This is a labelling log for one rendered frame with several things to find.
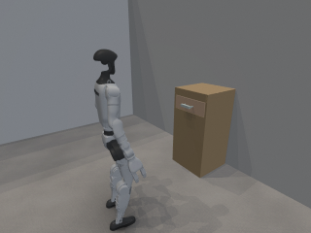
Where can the robot right upper arm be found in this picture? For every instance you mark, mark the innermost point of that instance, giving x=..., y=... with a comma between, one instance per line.
x=112, y=94

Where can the robot right foot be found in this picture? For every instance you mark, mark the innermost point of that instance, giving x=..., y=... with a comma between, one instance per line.
x=126, y=221

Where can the robot right forearm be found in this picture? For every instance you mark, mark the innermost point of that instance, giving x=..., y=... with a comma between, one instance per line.
x=119, y=135

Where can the cabinet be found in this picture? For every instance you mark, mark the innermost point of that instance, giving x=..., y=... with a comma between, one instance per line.
x=200, y=142

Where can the robot left thigh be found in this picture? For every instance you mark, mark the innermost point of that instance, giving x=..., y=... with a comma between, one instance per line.
x=114, y=170

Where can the drawer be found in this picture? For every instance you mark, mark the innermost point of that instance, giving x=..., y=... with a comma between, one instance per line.
x=198, y=106

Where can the right robot hand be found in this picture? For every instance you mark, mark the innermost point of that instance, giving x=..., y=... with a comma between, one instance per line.
x=134, y=165

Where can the handle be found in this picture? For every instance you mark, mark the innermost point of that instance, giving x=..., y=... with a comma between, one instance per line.
x=186, y=106

